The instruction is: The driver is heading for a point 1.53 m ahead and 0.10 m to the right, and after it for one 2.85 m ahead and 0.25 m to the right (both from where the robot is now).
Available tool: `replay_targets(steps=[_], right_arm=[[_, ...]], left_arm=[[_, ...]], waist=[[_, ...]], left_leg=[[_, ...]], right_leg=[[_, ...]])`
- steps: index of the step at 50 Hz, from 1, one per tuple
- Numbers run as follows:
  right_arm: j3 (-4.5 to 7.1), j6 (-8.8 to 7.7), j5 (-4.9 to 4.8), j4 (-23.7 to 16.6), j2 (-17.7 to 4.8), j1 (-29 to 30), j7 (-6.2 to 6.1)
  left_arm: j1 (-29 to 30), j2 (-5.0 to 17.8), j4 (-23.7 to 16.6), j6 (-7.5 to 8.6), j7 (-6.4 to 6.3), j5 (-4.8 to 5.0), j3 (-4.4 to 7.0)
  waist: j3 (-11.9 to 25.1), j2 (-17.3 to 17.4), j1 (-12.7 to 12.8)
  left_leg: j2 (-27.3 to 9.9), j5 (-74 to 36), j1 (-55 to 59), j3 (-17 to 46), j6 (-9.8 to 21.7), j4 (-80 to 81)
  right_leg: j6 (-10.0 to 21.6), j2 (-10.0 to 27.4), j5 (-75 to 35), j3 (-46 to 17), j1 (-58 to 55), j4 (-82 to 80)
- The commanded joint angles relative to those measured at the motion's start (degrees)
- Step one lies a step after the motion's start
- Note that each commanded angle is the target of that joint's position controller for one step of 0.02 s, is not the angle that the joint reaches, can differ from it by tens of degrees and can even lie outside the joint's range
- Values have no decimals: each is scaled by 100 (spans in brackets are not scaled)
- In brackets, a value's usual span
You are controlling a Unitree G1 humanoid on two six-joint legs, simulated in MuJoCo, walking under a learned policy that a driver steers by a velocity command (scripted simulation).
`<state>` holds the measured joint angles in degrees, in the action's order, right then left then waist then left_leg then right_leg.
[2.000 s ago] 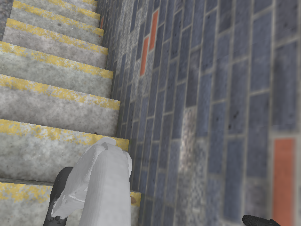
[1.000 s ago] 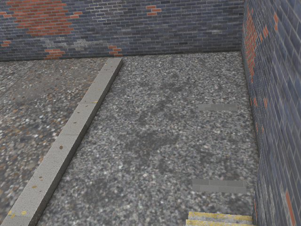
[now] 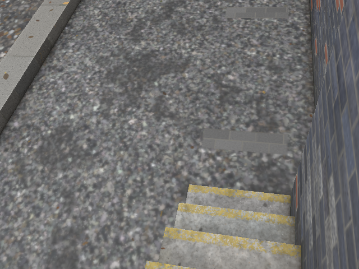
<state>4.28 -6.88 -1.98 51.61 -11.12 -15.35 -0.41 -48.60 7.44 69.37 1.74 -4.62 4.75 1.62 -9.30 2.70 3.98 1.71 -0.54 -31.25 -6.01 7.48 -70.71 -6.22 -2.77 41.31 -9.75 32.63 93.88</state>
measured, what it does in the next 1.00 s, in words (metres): goes down: right foot 0.08 m lower, then left foot 0.24 m lower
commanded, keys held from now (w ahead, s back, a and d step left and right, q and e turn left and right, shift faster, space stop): w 0.96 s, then w+e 0.04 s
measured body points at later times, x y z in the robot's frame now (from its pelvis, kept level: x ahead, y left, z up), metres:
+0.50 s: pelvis +0.63 -0.10 -0.47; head +0.64 -0.18 -0.02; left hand +0.66 +0.17 -0.55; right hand +0.35 -0.22 -0.57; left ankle +0.45 +0.09 -0.94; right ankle +0.76 -0.23 -1.20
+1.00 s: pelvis +1.23 +0.05 -1.13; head +1.22 +0.11 -0.68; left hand +1.41 +0.30 -1.27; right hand +0.96 -0.12 -1.22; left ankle +1.38 +0.07 -1.82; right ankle +1.08 -0.12 -1.55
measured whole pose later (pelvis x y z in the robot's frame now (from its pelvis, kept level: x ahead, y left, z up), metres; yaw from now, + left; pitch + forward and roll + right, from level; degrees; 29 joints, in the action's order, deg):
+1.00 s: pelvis +1.23 +0.05 -1.13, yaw +1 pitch -2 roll -7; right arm 0.4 -4.2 -0.8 74.1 -10.6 -40.0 1.2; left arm -7.8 16.6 53.5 1.4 -2.2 2.1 5.5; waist -0.2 -0.7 -12.9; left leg 8.3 11.2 -33.9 8.2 5.3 -46.2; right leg -3.3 -3.3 50.7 -0.9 26.3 114.3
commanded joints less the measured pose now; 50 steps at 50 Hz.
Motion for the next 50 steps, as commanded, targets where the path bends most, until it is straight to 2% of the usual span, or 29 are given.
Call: replay_targets(steps=[1,3,5,8,10,12,13,15,16,17,19,21,23,25,28,30,32,33,36,40,42,43,44,45,46,47,48,49,50], right_arm=[[39,436,243,-16,-144,-508,-224],[-238,445,11,-205,619,358,-46],[-78,275,101,-155,29,1064,83],[-87,-415,49,196,365,216,-141],[73,-602,-141,479,-118,-89,-249],[-35,-656,-79,2233,432,-5362,-112],[-361,-620,-142,2545,1070,-6036,103],[-674,-695,599,2531,1296,-5123,79],[-607,-572,-230,2575,711,-5929,-136],[-467,-356,-297,2561,214,-5488,-478],[-373,170,30,964,252,-1850,-1027],[-10,304,-49,950,290,-1152,-797],[-111,482,-255,841,736,-248,-670],[-262,398,-286,356,1370,-513,-607],[-255,529,-53,642,981,-1584,-430],[-297,636,-514,221,998,-3240,-470],[-454,551,-189,-341,497,-1778,-363],[-416,536,-543,237,602,-2671,-272],[-598,239,78,688,1011,-2100,100],[12,181,170,2234,-1058,-5113,396],[-110,-89,166,2191,-990,-4320,620],[-34,-74,14,2973,-1690,-4305,461],[-90,24,-160,2751,-1568,-3327,422],[-348,-9,62,2095,28,-3441,393],[-445,-48,41,2074,23,-3580,383],[-522,88,-59,2095,-244,-3238,497],[-491,178,-13,2089,-604,-2589,312],[-436,272,279,1856,-1104,-2367,29],[-197,274,263,2076,-1398,-3032,-164]], left_arm=[[945,467,-966,271,275,179,72],[-1977,141,389,268,21,-178,131],[-2663,410,811,309,-331,-55,343],[-4316,995,1254,465,-321,407,508],[-2371,372,723,442,-880,-121,220],[1981,1112,-846,389,-1020,-628,448],[3093,1210,-1905,425,-932,-348,374],[4135,527,-2892,330,-603,-262,98],[4236,-192,-3286,246,-326,-460,-88],[2708,-135,-2710,514,44,-435,-69],[74,1024,-1153,1039,246,22,357],[-1261,248,-331,1047,541,263,302],[-1800,30,-190,954,679,-53,238],[-1618,324,-138,938,556,-604,141],[-867,540,-630,833,695,-315,-6],[574,2740,-299,549,380,102,685],[1442,1080,-881,320,-264,-312,255],[2695,1354,-1409,554,-343,-467,186],[3486,741,-1774,974,-456,5,108],[3465,1149,-1258,581,-154,-27,402],[3869,689,-1403,544,-130,-138,388],[2624,-92,-1800,284,-88,-505,363],[2432,73,-1771,72,-61,-768,245],[2918,686,-957,47,-48,-141,333],[2750,155,-910,98,60,82,236],[2336,65,-1049,-18,163,-404,245],[1384,-507,-1458,-121,378,-797,183],[910,-842,-1468,-196,405,-159,20],[2177,-475,-1737,-190,497,-46,-84]], waist=[[-191,285,-623],[-757,-3302,1059],[-1107,-3464,1382],[-1026,-2490,1373],[-1751,-370,558],[-1248,3168,-2618],[-1352,3492,-2649],[-920,1180,-1707],[-283,2379,-2280],[-157,2228,-1519],[-632,-1649,406],[867,-2072,1170],[603,925,1347],[99,-25,1114],[328,-518,663],[-914,-6350,-428],[-646,-169,-633],[-981,-534,-1465],[-874,87,-1144],[755,-441,-2248],[-524,1190,-2206],[-1271,5422,-1134],[-2015,6480,-1006],[-634,1101,-1669],[692,-28,-1587],[833,1476,-1116],[-299,5740,39],[659,6163,383],[1494,3597,-371]], left_leg=[[-1476,5604,-1523,4759,418,1783],[73,3506,-2668,598,-430,-1332],[389,4873,-3912,630,-632,-2333],[1370,2687,-4208,2299,128,-2042],[1410,1975,-1540,-177,-907,-49],[572,-1260,5414,306,-480,3111],[24,-5059,4844,798,-218,5468],[126,-3422,3709,1769,145,4892],[-418,-2565,5701,3782,368,2570],[-697,-2602,6374,4573,614,2194],[-268,-894,231,3562,-237,243],[1665,3268,-2238,2208,-508,-952],[2151,5141,-2067,2045,-707,-2720],[2244,5977,-1361,1555,-1031,-3760],[1778,5312,-2462,1750,-299,-4910],[-1097,4587,-5653,3987,128,-3764],[-1048,32,-3231,2935,-450,-141],[-877,-1309,-542,2004,-758,-588],[-555,-5598,3041,901,-1270,3001],[-1110,-4190,3870,1288,-1143,2913],[-1868,-4581,1850,1932,-788,5927],[-598,-3404,1398,2434,-2180,6896],[596,-1122,466,2403,-2796,7202],[-403,-2410,2668,981,-1680,4457],[-699,-1658,2915,1529,-1521,3789],[-87,-1880,2243,1791,-2334,4302],[1341,-2916,1393,2247,-3220,4895],[-632,-701,2744,4965,-1609,4709],[-1406,2060,2881,7469,-949,5741]], right_leg=[[989,1371,-2628,-962,787,-1574],[468,732,-3967,-290,-665,-4511],[132,569,-5938,-213,-2365,-4267],[-1148,460,-11531,-1533,-3444,-3991],[-1419,-410,-6723,-1118,108,-3688],[-1832,-1245,1171,620,5263,2711],[-1576,-912,4391,1322,4255,4573],[-861,-144,4150,653,2472,3647],[-239,323,3420,-407,5234,2797],[28,576,2065,-744,6028,1277],[244,1017,-3157,-515,831,-3037],[820,1145,-10221,-132,-5137,-6028],[806,1471,-10318,-728,-5620,-6158],[744,1367,-10631,-307,-4334,-7746],[1116,1720,-8838,155,-4123,-6241],[2786,4940,-9131,-4947,-2866,-6549],[1457,2482,-5093,-2191,-1107,-6078],[1484,2408,-3928,-2306,2306,-5536],[664,315,463,1301,3656,-4360],[-70,503,-1041,1100,-142,-78],[-511,-360,1902,629,-846,3657],[-361,-1186,1907,1727,566,3007],[4,-1059,1890,2415,774,1402],[-58,-891,1630,1034,427,2143],[-93,-867,644,1021,-125,1997],[-72,-411,434,1669,-675,1757],[226,-521,1325,2374,201,1696],[500,-66,1261,1106,1771,2421],[538,31,1123,814,2029,2437]])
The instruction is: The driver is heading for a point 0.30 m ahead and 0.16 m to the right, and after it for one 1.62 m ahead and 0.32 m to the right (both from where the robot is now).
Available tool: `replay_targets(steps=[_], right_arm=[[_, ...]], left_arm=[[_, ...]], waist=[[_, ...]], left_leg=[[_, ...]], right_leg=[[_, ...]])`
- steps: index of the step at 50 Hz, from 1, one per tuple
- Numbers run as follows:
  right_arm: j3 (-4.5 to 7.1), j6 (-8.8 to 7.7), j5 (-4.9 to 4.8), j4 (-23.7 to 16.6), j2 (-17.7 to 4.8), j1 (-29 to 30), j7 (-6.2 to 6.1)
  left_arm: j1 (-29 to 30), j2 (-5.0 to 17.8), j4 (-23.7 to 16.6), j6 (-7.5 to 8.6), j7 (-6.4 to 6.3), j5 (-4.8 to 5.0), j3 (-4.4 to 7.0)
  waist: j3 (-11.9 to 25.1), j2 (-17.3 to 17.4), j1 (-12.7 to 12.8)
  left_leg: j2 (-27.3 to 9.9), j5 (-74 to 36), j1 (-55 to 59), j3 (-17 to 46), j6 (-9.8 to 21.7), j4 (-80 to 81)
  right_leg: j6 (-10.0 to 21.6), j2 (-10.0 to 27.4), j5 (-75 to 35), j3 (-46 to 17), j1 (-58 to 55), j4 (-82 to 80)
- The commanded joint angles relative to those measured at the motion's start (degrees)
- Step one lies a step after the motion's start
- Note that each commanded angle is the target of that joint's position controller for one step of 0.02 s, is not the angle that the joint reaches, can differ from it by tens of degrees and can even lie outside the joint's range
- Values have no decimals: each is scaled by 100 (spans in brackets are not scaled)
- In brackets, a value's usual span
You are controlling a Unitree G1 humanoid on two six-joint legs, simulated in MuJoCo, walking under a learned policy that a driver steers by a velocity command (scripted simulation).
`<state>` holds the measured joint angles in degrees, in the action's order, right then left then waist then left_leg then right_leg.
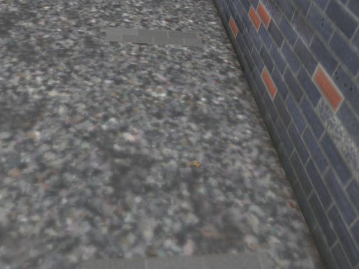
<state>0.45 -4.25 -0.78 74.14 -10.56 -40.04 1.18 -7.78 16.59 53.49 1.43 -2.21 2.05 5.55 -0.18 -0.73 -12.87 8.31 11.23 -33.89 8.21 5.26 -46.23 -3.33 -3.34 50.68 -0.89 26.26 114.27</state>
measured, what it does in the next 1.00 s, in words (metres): walks ahead, turning right: right foot 0.18 m higher, then left foot 0.18 m lower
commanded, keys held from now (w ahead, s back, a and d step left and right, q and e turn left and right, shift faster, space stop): w+e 1.00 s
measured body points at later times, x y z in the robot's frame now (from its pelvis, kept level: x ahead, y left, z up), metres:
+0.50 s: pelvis +0.32 +0.21 +0.02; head +0.34 +0.29 +0.46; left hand +0.31 +0.49 -0.16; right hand +0.41 -0.11 -0.04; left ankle +0.39 +0.33 -0.69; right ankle +0.19 -0.02 -0.54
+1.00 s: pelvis +0.60 +0.17 +0.03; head +0.62 +0.17 +0.48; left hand +0.89 +0.30 -0.07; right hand +0.48 -0.06 -0.11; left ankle +0.45 +0.35 -0.59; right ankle +0.68 +0.09 -0.69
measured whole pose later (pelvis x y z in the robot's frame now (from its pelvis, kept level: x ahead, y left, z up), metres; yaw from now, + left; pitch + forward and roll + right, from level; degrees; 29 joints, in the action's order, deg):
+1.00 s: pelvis +0.60 +0.17 +0.03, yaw -29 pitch +2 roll +1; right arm 1.5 -6.2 0.4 57.0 -14.1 -20.9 -1.1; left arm -4.3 14.0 43.6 3.8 3.2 1.0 2.6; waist 0.6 -0.8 -0.4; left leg 2.0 27.5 -9.5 -4.6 0.1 -64.3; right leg 9.9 -6.6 9.9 3.1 28.2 34.4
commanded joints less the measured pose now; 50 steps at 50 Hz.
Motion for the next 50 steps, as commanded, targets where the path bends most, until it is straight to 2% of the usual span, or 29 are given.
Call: replay_targets(steps=[1,2,3,4,7,9,10,11,12,13,14,15,16,17,19,20,21,22,23,25,29,32,38,43,46,47,48,49,50], right_arm=[[270,-23,214,-511,-1652,-225,-416],[484,-91,207,-745,-2140,233,-443],[491,-115,126,-918,-1882,779,-457],[357,-114,227,-844,-1077,860,-538],[274,31,-278,-694,-143,653,-451],[549,183,-302,-866,-624,1159,-516],[853,220,-23,-1764,-1482,2952,-653],[1105,197,-282,-3097,-2126,5810,-896],[839,39,-316,-3998,-1257,6651,-1157],[183,-370,-471,-4447,131,6200,-1088],[-63,-609,-571,-3369,523,2813,-720],[134,-688,-239,-2148,-18,93,-529],[480,-699,-160,-1310,-616,-824,-300],[370,-413,-313,-1051,-68,-554,-71],[382,-34,-379,-1418,-405,490,125],[373,27,-213,-1518,-726,941,189],[299,-68,283,-1623,-910,1120,271],[287,-77,398,-1642,-1188,1299,338],[604,-16,222,-1563,-2092,1371,353],[380,-27,296,-2021,-1440,2628,352],[264,-355,150,-1854,-1264,2887,-13],[222,-437,130,-1553,-977,2402,-278],[143,-306,158,-1388,-749,1910,-404],[225,-142,116,-1496,-1125,1535,-465],[350,-2,133,-1752,-1411,1763,-545],[356,-47,135,-1970,-1443,2114,-491],[97,-195,374,-2094,-494,1642,-272],[64,-476,129,-2374,-521,1597,-69],[219,-677,-76,-2705,-1122,2621,13]], left_arm=[[-1850,-578,51,-305,232,409,-327],[-1361,-208,33,-434,116,267,-336],[-1233,-22,24,-550,39,-84,-387],[-331,342,-137,-450,6,-179,-195],[-901,208,355,-58,-90,-314,-103],[-2749,-48,924,305,-200,-482,-161],[-4742,500,1430,379,-250,-623,-110],[-6108,917,1819,747,-347,-312,68],[-4434,-782,1909,1332,-318,178,-340],[-2470,-1952,1298,1631,-373,521,-830],[-857,-2227,753,1465,-395,348,-814],[720,-816,-425,1109,-544,291,-276],[162,902,-602,767,-526,38,176],[-93,1122,-589,559,-344,57,190],[-240,336,-534,336,-238,-48,26],[-959,148,-483,250,-239,-103,39],[-1654,-336,-289,213,-202,-82,17],[-3406,-1139,25,92,-152,-10,-79],[-3737,-1215,-246,64,-106,111,-230],[-2480,-695,-438,64,-175,166,-262],[-1680,7,-457,103,51,-89,-132],[-964,-41,-581,267,271,-117,-168],[372,-342,-1046,278,549,-60,-306],[1047,-147,-1415,281,714,-49,-286],[-329,356,-1088,242,711,-54,-97],[-1492,759,-794,234,619,-108,75],[-1623,995,-674,164,505,-73,69],[-1574,1088,-807,184,426,-141,58],[-1501,765,-806,205,351,-142,30]], waist=[[1105,758,1491],[726,126,1295],[310,170,1318],[-31,-391,997],[-576,854,1026],[-428,1562,1925],[-294,514,3287],[-1194,-3638,5066],[-2601,-6750,3962],[-4053,-4883,2334],[-3708,-2106,266],[-2035,1127,-670],[920,3035,-571],[1510,2196,-226],[404,1898,-488],[-58,2233,-157],[-171,2043,303],[128,3770,1422],[811,4716,1620],[334,2556,1495],[-144,1287,1504],[-172,479,1350],[-476,-85,1184],[-259,271,1185],[429,762,1972],[913,446,2604],[1316,-1270,1972],[2030,-1057,1821],[1110,-354,2103]], left_leg=[[-2400,4091,3347,5863,-1631,4050],[-2418,4975,2527,6043,-1961,4158],[-1998,4926,1528,5287,-2036,4163],[-1850,4087,1464,4468,-1700,3200],[-308,-973,1681,422,-2686,3066],[107,-6203,2235,-656,-3974,1728],[882,-7928,1931,-1626,-4995,9],[474,-5263,-79,-82,-4322,-5162],[-948,4848,-3448,2651,-2631,-7775],[-1639,6816,-5515,3402,-1671,-6750],[-1496,6326,-3362,2608,-878,-3873],[-1567,3334,895,1337,-520,-219],[-1194,-3012,4685,-472,-876,686],[-1494,-3444,5238,-108,-917,383],[-1764,-2513,4218,-247,-779,1915],[-1383,-1936,3859,-748,-837,2089],[-1369,-1302,4048,-694,-825,763],[-1849,-4676,3809,-571,-896,379],[-3077,-1300,3564,2000,-296,2308],[-3155,2582,2076,2725,-37,3219],[-2711,141,2134,1460,-336,2875],[-2600,-2017,2956,496,-475,2979],[-2097,-3116,2979,-1200,-463,3695],[-2058,-5909,3789,-1808,-651,2962],[-2224,-7702,3818,-1751,-654,794],[-1869,-6252,2824,-1785,-669,-938],[-840,1346,135,-1515,-743,-3178],[-421,2359,-1214,-274,-584,-4426],[-705,1602,-1711,-23,-255,-3887]], right_leg=[[824,79,-1701,-717,2436,-53],[925,128,-2162,-736,1904,-852],[856,110,-1535,-379,1289,-1646],[729,598,-3202,-1168,1257,-2648],[707,-164,-2416,-29,387,-4009],[1281,-772,-386,-111,-460,-4843],[1962,-911,-399,-200,-1707,-7703],[3040,850,-1425,-3550,-1245,-10751],[2603,1763,-1722,-6681,-29,-9479],[919,1566,-944,-5083,1045,-7835],[318,738,-894,-3260,1956,-6873],[247,-119,-2058,-1904,2766,-6311],[165,-380,-2158,-948,1971,-6181],[213,20,-2311,-1161,1370,-6165],[92,-209,-1825,-1109,563,-5348],[89,-525,-1172,-1005,402,-4532],[184,-644,-1096,-1328,1352,-3249],[539,-444,-1609,-1432,2060,-2508],[588,-245,-2547,-959,2221,-2517],[801,416,-3833,-853,2274,-2694],[906,572,-4647,-1489,2545,-3966],[1017,375,-5128,-1307,2870,-5173],[1007,327,-6104,-105,1974,-6917],[1128,-52,-5570,818,979,-7843],[1437,-266,-4746,793,-611,-7999],[1756,-39,-5230,69,-2301,-8586],[2489,1262,-5245,-1862,-4442,-7927],[3429,2141,-2761,-4558,-4986,-9090],[2959,1915,-2020,-4332,-4202,-9995]])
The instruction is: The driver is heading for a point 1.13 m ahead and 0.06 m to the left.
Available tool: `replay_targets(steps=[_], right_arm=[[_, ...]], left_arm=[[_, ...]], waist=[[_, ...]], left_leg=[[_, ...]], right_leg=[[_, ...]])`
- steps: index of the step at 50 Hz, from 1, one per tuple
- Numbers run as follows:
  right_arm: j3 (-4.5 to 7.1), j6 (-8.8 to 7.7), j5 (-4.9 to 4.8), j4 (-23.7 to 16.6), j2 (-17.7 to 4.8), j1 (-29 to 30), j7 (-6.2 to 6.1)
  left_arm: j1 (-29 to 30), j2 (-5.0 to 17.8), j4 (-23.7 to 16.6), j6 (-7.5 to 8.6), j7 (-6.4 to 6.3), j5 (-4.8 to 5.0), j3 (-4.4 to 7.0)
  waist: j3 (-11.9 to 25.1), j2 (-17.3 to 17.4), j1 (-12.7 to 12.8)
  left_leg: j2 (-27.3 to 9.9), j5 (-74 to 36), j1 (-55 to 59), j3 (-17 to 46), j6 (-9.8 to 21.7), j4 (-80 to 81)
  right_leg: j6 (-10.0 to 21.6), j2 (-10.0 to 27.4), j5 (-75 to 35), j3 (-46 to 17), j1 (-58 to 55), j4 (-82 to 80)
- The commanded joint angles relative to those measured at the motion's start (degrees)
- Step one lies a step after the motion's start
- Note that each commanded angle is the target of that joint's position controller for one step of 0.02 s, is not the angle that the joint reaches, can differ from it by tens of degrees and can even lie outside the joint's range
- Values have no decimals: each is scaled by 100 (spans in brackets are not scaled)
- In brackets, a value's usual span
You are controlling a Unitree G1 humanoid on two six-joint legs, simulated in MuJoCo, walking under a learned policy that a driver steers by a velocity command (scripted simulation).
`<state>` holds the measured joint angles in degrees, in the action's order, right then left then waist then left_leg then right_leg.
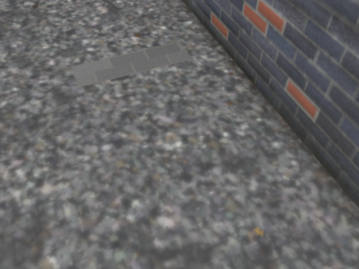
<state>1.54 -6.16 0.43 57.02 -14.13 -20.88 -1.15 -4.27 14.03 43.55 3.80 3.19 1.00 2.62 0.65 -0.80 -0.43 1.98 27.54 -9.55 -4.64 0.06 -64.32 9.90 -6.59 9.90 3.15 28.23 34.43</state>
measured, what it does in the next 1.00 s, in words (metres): walks ahead: left foot, then right foot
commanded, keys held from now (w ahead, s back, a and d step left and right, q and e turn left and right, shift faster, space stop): w+e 0.22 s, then w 0.64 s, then w+q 0.14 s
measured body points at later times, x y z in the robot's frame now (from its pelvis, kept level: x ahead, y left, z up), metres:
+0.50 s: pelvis +0.29 +0.05 +0.02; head +0.31 +0.04 +0.47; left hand +0.40 +0.30 -0.11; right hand +0.40 -0.23 -0.08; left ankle +0.37 +0.15 -0.71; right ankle +0.16 -0.04 -0.63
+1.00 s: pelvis +0.54 -0.06 +0.03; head +0.56 -0.10 +0.48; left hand +0.73 +0.16 -0.06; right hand +0.55 -0.35 -0.11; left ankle +0.53 +0.10 -0.62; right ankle +0.55 -0.16 -0.71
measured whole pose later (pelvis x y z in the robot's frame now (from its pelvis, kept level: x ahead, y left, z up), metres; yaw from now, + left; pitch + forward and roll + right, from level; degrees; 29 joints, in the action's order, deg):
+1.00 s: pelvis +0.54 -0.06 +0.03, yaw -14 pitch +2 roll +1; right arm 1.9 -4.8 -1.3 46.9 -18.4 -16.6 1.2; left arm -13.3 15.3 40.6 4.7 0.9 -1.1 1.3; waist -0.9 2.8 -0.1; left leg -2.3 19.6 -28.6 2.2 1.2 -65.8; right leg 3.0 -0.3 10.0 2.7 17.4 25.4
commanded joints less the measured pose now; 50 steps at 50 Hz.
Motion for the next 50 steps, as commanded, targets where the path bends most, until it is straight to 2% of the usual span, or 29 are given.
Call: replay_targets(steps=[1,2,4,6,8,11,15,17,19,20,21,22,23,25,26,29,33,38,40,41,42,43,44,45,46,47,48,49,50], right_arm=[[121,-511,-234,-1174,-787,975,237],[142,-445,-125,-1078,-732,863,169],[216,-251,-16,-1067,-773,523,79],[215,-130,46,-1195,-673,702,14],[156,-76,95,-1428,-507,1296,-31],[85,-66,43,-1678,-360,1981,-14],[108,-125,-56,-1870,-576,2313,61],[155,-208,-67,-1952,-722,2334,124],[243,-268,-39,-1815,-892,1676,131],[321,-297,50,-1691,-1138,815,105],[523,-243,80,-1431,-1656,-242,87],[513,-158,-69,-1205,-1395,-705,143],[387,-129,-140,-1282,-974,-469,146],[268,-53,-92,-1427,-732,287,162],[212,-58,-40,-1436,-603,455,186],[194,-56,-59,-1365,-636,568,246],[280,0,-123,-1240,-975,393,197],[343,53,-184,-1082,-1225,92,207],[355,107,-200,-1038,-1284,78,200],[303,133,-161,-1038,-1184,33,203],[233,113,-90,-1052,-1052,13,218],[85,48,26,-1274,-662,-82,218],[-13,-79,-113,-1315,-356,-541,225],[123,-98,-281,-1292,-992,-170,245],[160,-102,-324,-1386,-1136,327,244],[140,-65,-229,-1410,-1042,514,212],[151,-6,-146,-1399,-972,517,210],[141,86,-161,-1431,-880,457,222],[117,164,-175,-1418,-744,360,226]], left_arm=[[-1286,793,44,24,-195,-30,240],[-856,604,-119,77,-159,-25,182],[-503,598,-301,92,-168,-67,165],[-583,675,-339,81,-217,-55,177],[-935,858,-284,57,-298,-37,233],[-1429,860,-162,9,-339,39,248],[-1869,695,41,10,-313,78,195],[-1960,709,77,-18,-329,35,193],[-1873,632,36,-48,-346,-6,161],[-1686,420,-70,-13,-330,-42,78],[-2304,149,-65,67,-289,86,-27],[-2300,334,-80,111,-291,111,-34],[-1696,817,-212,128,-288,162,79],[-944,792,-399,127,-321,9,81],[-932,695,-404,116,-325,-36,96],[-1041,380,-393,67,-324,-7,31],[-334,227,-599,131,-260,-53,-76],[351,582,-942,117,-132,-11,-29],[150,756,-972,129,-134,-25,35],[-419,888,-831,137,-152,-21,120],[-1361,1149,-598,104,-229,-77,233],[-2337,1714,-514,43,-308,-214,360],[-2445,1887,-460,34,-276,-308,362],[-2184,1367,-498,63,-261,-192,232],[-1903,1090,-510,85,-279,-154,146],[-1531,973,-543,101,-276,-165,98],[-1257,867,-558,124,-270,-175,65],[-1130,861,-533,167,-246,-259,59],[-1068,857,-486,216,-225,-260,68]], waist=[[345,174,437],[98,661,118],[47,548,-222],[2,363,-239],[-89,161,-16],[-12,-181,344],[89,-419,582],[83,-557,523],[308,-749,148],[874,-568,-281],[1847,908,-404],[1892,1667,-590],[1036,1075,-653],[11,345,-398],[-114,388,-211],[-143,682,4],[-125,603,-158],[-239,657,-291],[-150,636,-82],[128,583,194],[618,448,625],[1458,-563,897],[1908,-1918,621],[1253,-1139,701],[585,-813,720],[353,-387,528],[136,-398,330],[115,-466,187],[120,-495,80]], left_leg=[[-322,-662,-4009,1162,324,-1332],[-514,-957,-3571,1109,230,-853],[-754,-1196,-2761,1102,-13,-206],[-796,-1444,-2402,856,-231,445],[-698,-2134,-2255,691,-364,1360],[-391,-3145,-1804,672,-376,2707],[-321,-3266,-1768,795,-264,3472],[-264,-2761,-1659,778,-77,3773],[-247,-2465,-743,684,259,4046],[-846,-2520,498,1202,636,3812],[-1995,-1658,2859,3130,1594,3818],[-2649,-399,3255,4715,1860,4540],[-2482,254,2712,4483,1584,4726],[-1959,-1005,1305,3189,1316,4985],[-1772,-1559,803,2799,1234,5122],[-1391,-2522,101,1931,1222,5450],[-1169,-3097,-186,1171,1118,5524],[-1426,-2789,201,1254,1006,5275],[-1486,-3306,418,1258,870,4887],[-1301,-4035,417,1074,763,4297],[-985,-4149,-161,775,565,3105],[-443,-2497,-1665,396,243,931],[181,742,-3093,879,118,-532],[-201,573,-3686,1216,173,-1056],[-416,29,-3827,1086,251,-912],[-639,-492,-3593,977,232,-629],[-803,-895,-3326,1007,175,-335],[-858,-1171,-2965,1040,113,-268],[-846,-1322,-2833,1047,61,-242]], right_leg=[[1291,2073,1715,-4075,-3377,-2208],[1095,1822,1159,-3620,-2541,-2334],[944,1408,692,-3009,-1500,-2418],[886,1199,91,-2491,-752,-2371],[775,1040,-255,-2199,-374,-2310],[443,824,-253,-2024,-417,-2021],[322,1096,-43,-2346,-1372,-1533],[270,1288,-219,-2662,-1865,-1192],[92,1124,-989,-2649,-1980,-587],[-113,898,-1235,-2281,-1488,565],[-599,239,-516,-1432,452,2399],[-741,160,2084,-1212,1596,3590],[-679,470,1875,-1415,2190,4052],[-692,943,1088,-974,2119,3725],[-705,1131,893,-942,1784,3398],[-834,1233,638,-639,1194,2592],[-929,1132,-556,-382,559,789],[-833,957,-848,-378,71,-158],[-660,838,-575,-263,-390,-433],[-531,699,-464,-101,-1146,-587],[-355,882,-272,-279,-2490,-493],[208,2254,193,-2159,-4214,-595],[947,3153,1032,-4662,-4829,-1683],[704,2972,1716,-4277,-4360,-1887],[467,2802,1490,-3251,-3690,-1914],[319,2523,960,-2667,-3071,-2018],[255,2292,473,-2200,-2574,-2186],[205,2191,-24,-1846,-2188,-2321],[214,2140,-386,-1545,-2012,-2424]])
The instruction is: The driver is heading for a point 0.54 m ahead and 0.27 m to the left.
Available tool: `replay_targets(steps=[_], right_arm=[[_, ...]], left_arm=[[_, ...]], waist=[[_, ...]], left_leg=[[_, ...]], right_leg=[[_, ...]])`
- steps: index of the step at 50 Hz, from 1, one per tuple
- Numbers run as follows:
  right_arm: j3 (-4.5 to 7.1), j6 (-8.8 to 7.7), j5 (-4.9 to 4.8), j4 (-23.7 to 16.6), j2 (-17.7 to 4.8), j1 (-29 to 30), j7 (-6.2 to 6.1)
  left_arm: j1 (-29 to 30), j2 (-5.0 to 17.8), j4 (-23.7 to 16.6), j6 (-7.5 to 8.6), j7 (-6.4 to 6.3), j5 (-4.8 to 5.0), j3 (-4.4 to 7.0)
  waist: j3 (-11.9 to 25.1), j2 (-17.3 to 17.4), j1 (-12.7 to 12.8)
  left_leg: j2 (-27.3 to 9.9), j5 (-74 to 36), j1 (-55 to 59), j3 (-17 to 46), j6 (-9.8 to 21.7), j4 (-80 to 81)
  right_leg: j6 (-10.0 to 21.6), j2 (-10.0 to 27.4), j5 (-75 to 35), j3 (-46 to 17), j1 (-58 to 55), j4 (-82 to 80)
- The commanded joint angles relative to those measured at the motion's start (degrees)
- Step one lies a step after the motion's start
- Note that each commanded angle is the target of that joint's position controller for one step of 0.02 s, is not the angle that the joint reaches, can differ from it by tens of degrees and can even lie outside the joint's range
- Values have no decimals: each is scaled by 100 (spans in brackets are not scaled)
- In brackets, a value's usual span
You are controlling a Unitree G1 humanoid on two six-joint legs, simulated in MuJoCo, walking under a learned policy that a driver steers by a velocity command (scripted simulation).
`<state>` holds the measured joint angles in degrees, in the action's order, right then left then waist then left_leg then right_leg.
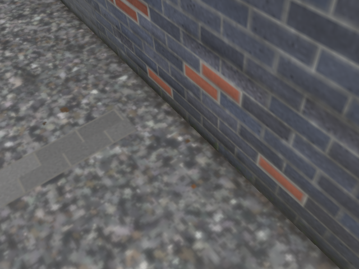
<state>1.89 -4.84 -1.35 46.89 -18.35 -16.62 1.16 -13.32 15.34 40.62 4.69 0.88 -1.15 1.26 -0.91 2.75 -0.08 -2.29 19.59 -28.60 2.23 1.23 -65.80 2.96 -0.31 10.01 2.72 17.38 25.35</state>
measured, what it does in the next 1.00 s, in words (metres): walks ahead, turning left: left foot, then right foot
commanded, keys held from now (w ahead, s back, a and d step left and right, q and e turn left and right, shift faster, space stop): w+q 0.20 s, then q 0.80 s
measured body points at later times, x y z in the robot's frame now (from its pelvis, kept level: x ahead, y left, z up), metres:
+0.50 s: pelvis +0.24 +0.06 -0.02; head +0.30 +0.08 +0.43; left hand +0.25 +0.36 -0.13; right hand +0.50 -0.14 -0.11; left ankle +0.31 +0.15 -0.74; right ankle +0.18 -0.11 -0.62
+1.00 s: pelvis +0.33 +0.05 +0.00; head +0.37 +0.04 +0.45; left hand +0.28 +0.36 -0.08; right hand +0.62 -0.10 -0.10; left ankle +0.26 +0.14 -0.67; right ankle +0.43 -0.05 -0.74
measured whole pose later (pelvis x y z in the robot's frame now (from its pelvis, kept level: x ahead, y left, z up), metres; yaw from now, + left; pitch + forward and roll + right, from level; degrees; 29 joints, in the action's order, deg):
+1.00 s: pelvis +0.33 +0.05 +0.00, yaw +35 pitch +2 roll +1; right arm 4.7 3.1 -0.3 34.5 -20.2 -11.8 -0.1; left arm -10.1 16.8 39.9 0.7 -2.1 -1.2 2.4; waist -1.8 2.5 1.1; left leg 3.8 24.3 -30.2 2.8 -3.5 -60.9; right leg -1.2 3.8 11.6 0.6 16.9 26.8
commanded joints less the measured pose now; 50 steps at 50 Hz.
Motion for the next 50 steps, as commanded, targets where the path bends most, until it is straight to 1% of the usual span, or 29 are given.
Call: replay_targets(steps=[1,3,5,10,12,14,16,17,18,19,20,21,22,23,24,26,28,31,35,39,40,41,42,43,44,46,47,48,50], right_arm=[[69,101,-5,-433,-230,-75,-13],[85,176,14,-565,-210,133,-34],[87,149,53,-710,-162,510,-2],[36,75,61,-1118,2,1469,233],[18,29,68,-1294,47,1741,352],[32,-19,107,-1461,13,1863,479],[144,-19,142,-1453,-244,1384,532],[247,-22,153,-1302,-465,754,519],[391,-27,158,-1106,-743,-29,440],[508,26,172,-1030,-1289,-321,274],[494,67,306,-1383,-1665,-48,142],[502,137,378,-1594,-1404,-134,71],[449,155,288,-1624,-1105,177,28],[401,202,147,-1626,-886,490,8],[336,244,67,-1631,-726,675,-9],[335,280,151,-1601,-776,895,24],[337,286,209,-1591,-779,962,20],[374,384,161,-1567,-855,924,-77],[401,562,114,-1650,-951,943,-187],[394,688,110,-1698,-912,851,-206],[382,700,13,-1677,-846,779,-204],[294,681,63,-1663,-601,559,-185],[247,651,63,-1716,-374,250,-173],[341,547,135,-1774,-733,410,-151],[458,514,156,-1712,-1005,403,-122],[474,650,135,-1556,-830,330,-157],[415,715,129,-1564,-629,329,-150],[360,754,111,-1606,-455,380,-139],[295,772,73,-1744,-284,571,-113]], left_arm=[[-157,731,-131,173,23,-27,211],[-232,747,4,218,13,-37,230],[-477,780,173,188,-58,-22,218],[-885,938,493,106,-199,5,206],[-907,937,587,9,-235,4,177],[-949,1026,623,-102,-288,20,171],[-809,1255,532,-180,-370,59,231],[-765,1281,467,-222,-413,79,249],[-746,1218,399,-221,-437,118,225],[-1156,866,223,-109,-405,-75,101],[-1834,439,85,107,-244,-227,-66],[-1566,1100,95,193,-137,-59,64],[-779,1243,-94,176,-141,99,105],[-531,1146,-134,70,-255,42,93],[-523,1128,-140,-71,-364,-17,114],[-680,1053,-231,-257,-426,-23,146],[-739,804,-216,-283,-448,-5,111],[-429,717,-304,-308,-469,18,83],[169,817,-436,-316,-393,89,102],[293,997,-468,-132,-263,131,199],[88,1011,-373,-99,-251,118,247],[-57,1312,-370,-94,-259,-30,319],[94,1730,-386,-184,-261,-185,432],[-95,1578,-328,-219,-264,-228,462],[32,1295,-403,-225,-282,-139,397],[390,1028,-446,-279,-319,30,351],[452,1021,-426,-310,-329,65,348],[456,1047,-406,-350,-331,36,361],[424,1129,-352,-422,-329,-6,405]], waist=[[233,-823,-14],[100,-696,-10],[2,-598,133],[-220,-563,471],[-399,-564,488],[-304,-693,443],[80,-1044,97],[393,-1053,-215],[752,-809,-664],[1300,403,-535],[2442,1353,-33],[3325,522,-495],[2490,69,-546],[1721,-445,-322],[1221,-490,-91],[734,-171,276],[792,-9,365],[1028,161,242],[947,474,-1],[817,737,-10],[799,639,132],[986,220,76],[743,-1305,-210],[814,-1934,63],[761,-1465,83],[476,-970,25],[383,-958,26],[328,-1026,65],[358,-1344,175]], left_leg=[[-407,-681,-964,381,-108,-61],[-377,-1155,-1202,469,-197,228],[-317,-1871,-1426,469,-226,890],[-176,-2785,-1323,80,-128,2368],[-87,-2610,-1276,-118,-29,2795],[104,-2140,-1002,-442,64,2973],[466,-1412,-247,-746,224,2979],[685,-1351,498,-793,361,3201],[742,-2216,1688,-646,564,3869],[-405,-4755,3512,843,972,3413],[-2001,-7665,5104,3505,2387,3161],[-2050,-6577,5007,3667,2644,3714],[-1653,-5739,4313,2824,2292,3812],[-1244,-4980,3355,2228,1884,3945],[-981,-4528,2426,1937,1730,4178],[-696,-4092,1084,1717,1641,4528],[-464,-4390,828,1485,1516,4446],[-377,-4040,1057,1647,1340,4260],[-262,-1663,1111,2158,1088,4362],[-247,-1413,1480,2713,951,4053],[-79,-1536,1390,2653,783,3785],[214,-963,941,2268,584,3194],[1097,804,-208,1090,210,2240],[1046,1695,-759,539,-90,827],[760,1438,-882,559,-230,118],[565,854,-903,390,-442,-262],[492,626,-879,256,-507,-130],[479,467,-720,41,-547,137],[422,285,-384,-232,-580,861]], right_leg=[[911,1490,-736,-1204,-817,-1594],[873,1436,-1111,-717,-740,-1703],[780,1425,-1529,-368,-936,-1697],[561,1492,-1388,174,-1383,-1692],[420,1482,-2147,427,-1591,-1374],[284,1522,-3238,561,-1776,-875],[137,1473,-4708,677,-1865,49],[53,1413,-5127,716,-1720,919],[-178,1195,-4653,825,-1196,2149],[-445,731,-759,766,492,3999],[-769,-236,3121,-52,2208,5991],[-756,-73,2683,-1002,2251,6573],[-680,174,2169,-936,2631,6376],[-718,404,1727,-860,2631,5837],[-782,490,1536,-827,2338,5432],[-816,434,1425,-722,1557,4877],[-861,346,1242,-612,1360,4143],[-926,222,938,-689,1340,3162],[-846,57,518,-842,1107,2014],[-616,-19,464,-882,541,731],[-497,99,-132,-817,15,-62],[-195,931,-556,-1341,-769,-243],[614,1947,-1888,-2468,-1245,-455],[1352,2640,-2291,-3321,-1256,-704],[1344,2552,-2177,-2942,-1188,-617],[859,1869,-1949,-1870,-1060,-477],[773,1721,-2003,-1531,-1009,-501],[732,1556,-1961,-1207,-898,-579],[748,1479,-1710,-842,-851,-660]])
